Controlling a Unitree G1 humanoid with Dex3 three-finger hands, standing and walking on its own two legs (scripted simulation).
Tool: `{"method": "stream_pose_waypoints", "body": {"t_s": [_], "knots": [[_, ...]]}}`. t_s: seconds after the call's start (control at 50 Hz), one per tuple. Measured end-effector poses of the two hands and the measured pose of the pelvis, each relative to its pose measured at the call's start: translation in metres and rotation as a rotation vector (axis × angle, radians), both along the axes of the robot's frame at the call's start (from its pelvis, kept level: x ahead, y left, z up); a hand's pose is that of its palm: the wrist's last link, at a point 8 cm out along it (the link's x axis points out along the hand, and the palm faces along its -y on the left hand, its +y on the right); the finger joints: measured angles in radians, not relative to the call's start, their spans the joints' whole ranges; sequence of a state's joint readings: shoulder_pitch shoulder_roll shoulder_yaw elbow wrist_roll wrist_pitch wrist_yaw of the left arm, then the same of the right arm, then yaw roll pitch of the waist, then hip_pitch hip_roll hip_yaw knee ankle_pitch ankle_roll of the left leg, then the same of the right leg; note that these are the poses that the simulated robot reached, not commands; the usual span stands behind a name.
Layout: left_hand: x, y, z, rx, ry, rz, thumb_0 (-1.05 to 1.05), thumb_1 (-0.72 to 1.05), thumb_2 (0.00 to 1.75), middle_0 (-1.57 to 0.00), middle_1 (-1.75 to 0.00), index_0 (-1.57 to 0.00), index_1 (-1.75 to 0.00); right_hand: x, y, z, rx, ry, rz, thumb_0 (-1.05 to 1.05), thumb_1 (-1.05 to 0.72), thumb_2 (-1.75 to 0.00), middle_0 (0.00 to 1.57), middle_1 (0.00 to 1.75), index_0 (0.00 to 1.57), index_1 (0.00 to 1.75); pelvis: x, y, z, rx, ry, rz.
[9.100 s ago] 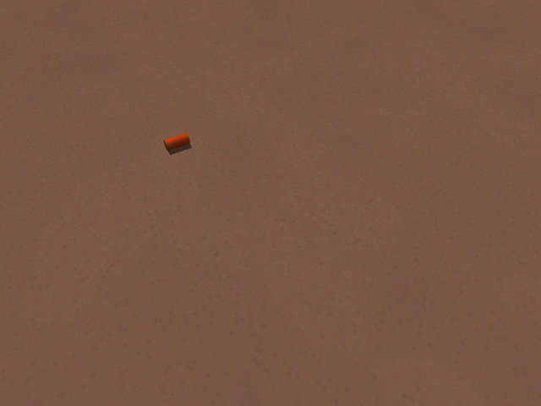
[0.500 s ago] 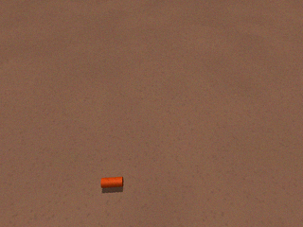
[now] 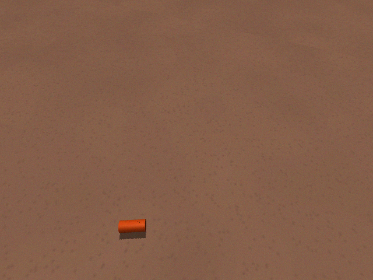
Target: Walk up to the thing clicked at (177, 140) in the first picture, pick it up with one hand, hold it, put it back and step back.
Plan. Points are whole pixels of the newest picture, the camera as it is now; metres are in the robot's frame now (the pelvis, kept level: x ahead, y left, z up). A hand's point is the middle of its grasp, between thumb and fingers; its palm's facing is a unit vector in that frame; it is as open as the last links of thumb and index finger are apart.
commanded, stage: stand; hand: left
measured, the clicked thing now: (132, 226) +0.51 +0.26 -0.75
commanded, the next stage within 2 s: walk up in 1.64 s
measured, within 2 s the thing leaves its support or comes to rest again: neither
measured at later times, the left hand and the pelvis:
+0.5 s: hand out of the picture +0.09 +0.25 -0.16, palm faces +0.00 -0.95 -0.33, open 7.4 cm; pelvis +0.00 +0.00 +0.00, yaw +0 degrees
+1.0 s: hand out of the picture +0.07 +0.26 -0.16, palm faces -0.01 -0.94 -0.34, open 7.4 cm; pelvis +0.00 +0.01 +0.00, yaw +0 degrees
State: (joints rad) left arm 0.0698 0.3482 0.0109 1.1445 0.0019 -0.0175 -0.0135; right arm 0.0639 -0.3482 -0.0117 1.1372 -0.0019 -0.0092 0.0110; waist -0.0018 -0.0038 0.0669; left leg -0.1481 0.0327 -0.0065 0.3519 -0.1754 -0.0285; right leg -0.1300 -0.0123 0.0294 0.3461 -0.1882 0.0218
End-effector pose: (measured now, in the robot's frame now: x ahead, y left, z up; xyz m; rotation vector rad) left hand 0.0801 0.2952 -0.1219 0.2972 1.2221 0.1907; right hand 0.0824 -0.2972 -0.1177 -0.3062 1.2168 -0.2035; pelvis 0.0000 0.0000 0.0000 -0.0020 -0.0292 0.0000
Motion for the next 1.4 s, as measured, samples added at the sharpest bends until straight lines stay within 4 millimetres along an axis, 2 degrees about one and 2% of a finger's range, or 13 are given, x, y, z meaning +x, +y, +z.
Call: {"method": "stream_pose_waypoints", "body": {"t_s": [0.22, 0.52, 0.96, 1.4], "knots": [[-0.004, 0.005, 0.002, 0.015, 0.022, 0.013, 0.0, 0.9, 0.89, -0.2, -0.3, -0.2, -0.3, -0.001, 0.008, -0.005, 0.021, 0.022, -0.004, 0.01, -0.9, -0.9, 0.2, 0.3, 0.2, 0.3, 0.003, 0.001, 0.001, 0.0, 0.003, -0.001], [0.002, 0.004, 0.003, 0.0, -0.016, 0.007, 0.0, 0.9, 0.89, -0.2, -0.3, -0.2, -0.3, 0.003, 0.004, 0.002, -0.002, -0.007, 0.002, 0.01, -0.9, -0.9, 0.2, 0.3, 0.2, 0.3, 0.002, 0.004, 0.001, 0.0, -0.003, 0.004], [-0.014, 0.01, 0.003, 0.011, 0.023, 0.012, 0.0, 0.9, 0.89, -0.2, -0.3, -0.2, -0.3, -0.01, 0.007, -0.003, 0.003, 0.032, 0.006, 0.01, -0.9, -0.9, 0.2, 0.3, 0.2, 0.3, 0.002, 0.007, 0.001, 0.001, 0.0, 0.007], [-0.006, 0.008, 0.004, 0.012, 0.006, -0.001, 0.0, 0.9, 0.89, -0.2, -0.3, -0.2, -0.3, -0.002, 0.004, 0.0, -0.002, 0.015, 0.012, 0.01, -0.9, -0.9, 0.2, 0.3, 0.2, 0.3, 0.006, 0.006, 0.001, 0.001, -0.002, 0.009]]}}
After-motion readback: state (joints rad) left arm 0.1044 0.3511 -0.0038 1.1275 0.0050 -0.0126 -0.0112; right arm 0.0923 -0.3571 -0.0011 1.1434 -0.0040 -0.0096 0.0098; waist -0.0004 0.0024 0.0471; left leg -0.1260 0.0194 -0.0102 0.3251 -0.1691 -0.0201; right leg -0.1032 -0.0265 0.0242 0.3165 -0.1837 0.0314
